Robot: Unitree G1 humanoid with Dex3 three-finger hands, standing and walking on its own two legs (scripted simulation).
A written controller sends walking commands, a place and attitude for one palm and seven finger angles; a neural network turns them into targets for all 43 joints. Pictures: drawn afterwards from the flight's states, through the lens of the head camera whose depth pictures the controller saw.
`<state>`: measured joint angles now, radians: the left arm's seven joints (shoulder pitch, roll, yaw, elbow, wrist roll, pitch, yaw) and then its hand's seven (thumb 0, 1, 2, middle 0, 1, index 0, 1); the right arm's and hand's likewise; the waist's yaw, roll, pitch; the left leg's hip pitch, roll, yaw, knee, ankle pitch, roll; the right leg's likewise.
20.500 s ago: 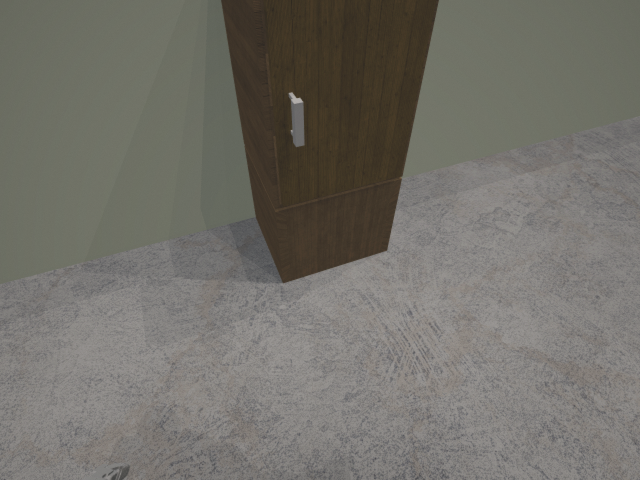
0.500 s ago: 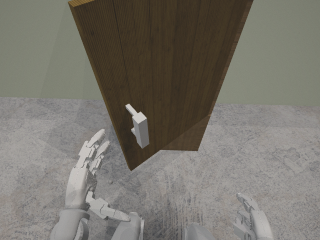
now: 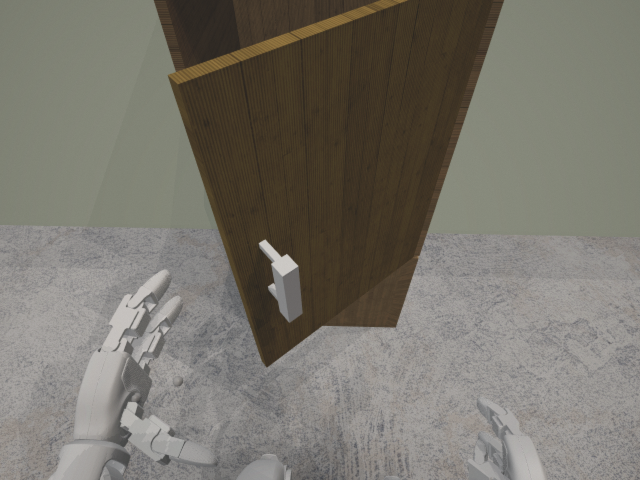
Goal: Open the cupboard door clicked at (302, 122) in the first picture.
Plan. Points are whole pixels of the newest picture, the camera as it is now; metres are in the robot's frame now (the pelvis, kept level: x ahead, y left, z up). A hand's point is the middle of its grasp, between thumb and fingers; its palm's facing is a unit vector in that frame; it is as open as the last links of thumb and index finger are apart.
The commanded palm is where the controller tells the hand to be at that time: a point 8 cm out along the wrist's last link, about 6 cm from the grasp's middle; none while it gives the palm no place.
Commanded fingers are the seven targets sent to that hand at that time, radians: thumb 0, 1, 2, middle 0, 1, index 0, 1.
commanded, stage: draw the hand back to the body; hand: left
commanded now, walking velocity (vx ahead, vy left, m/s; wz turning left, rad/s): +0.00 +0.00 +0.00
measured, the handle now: (279, 280) +0.37 +0.08 +0.03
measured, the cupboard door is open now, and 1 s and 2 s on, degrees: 41 41 41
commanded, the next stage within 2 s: step back with the hand held close in 1.24 s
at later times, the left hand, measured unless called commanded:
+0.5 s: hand (64, 352) +0.21 +0.24 +0.15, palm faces +0.28 -0.89 -0.36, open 13.4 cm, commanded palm +0.17 +0.29 +0.18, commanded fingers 0.00 0.31 0.64 -0.18 -0.30 -0.18 -0.30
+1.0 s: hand out of the picture +0.22 +0.28 +0.23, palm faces +0.45 -0.81 -0.38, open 7.9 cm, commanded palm +0.17 +0.32 +0.24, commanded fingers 0.00 0.90 0.90 -0.20 -0.30 -0.20 -0.30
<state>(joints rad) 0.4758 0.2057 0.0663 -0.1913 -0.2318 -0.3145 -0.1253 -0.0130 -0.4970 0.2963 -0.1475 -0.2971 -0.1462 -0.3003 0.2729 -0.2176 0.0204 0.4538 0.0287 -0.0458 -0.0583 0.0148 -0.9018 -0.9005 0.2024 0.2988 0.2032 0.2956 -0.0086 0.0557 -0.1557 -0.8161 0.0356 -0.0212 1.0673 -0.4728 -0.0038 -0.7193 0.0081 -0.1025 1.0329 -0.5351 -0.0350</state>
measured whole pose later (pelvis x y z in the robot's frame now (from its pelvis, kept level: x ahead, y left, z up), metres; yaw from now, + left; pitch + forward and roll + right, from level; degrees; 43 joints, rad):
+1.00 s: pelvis +0.02 +0.02 +0.07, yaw -2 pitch -3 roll -1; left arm 0.47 0.34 0.34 -0.40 -0.07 -0.07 0.13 0.01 0.80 0.85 -0.20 -0.30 -0.20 -0.30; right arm 0.20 -0.23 0.02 0.62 0.01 -0.08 -0.07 0.01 -0.90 -0.90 0.20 0.30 0.20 0.30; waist 0.06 0.06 0.00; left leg -0.15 0.00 0.05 0.45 -0.24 0.03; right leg -0.07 -0.01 -0.04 0.40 -0.27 0.00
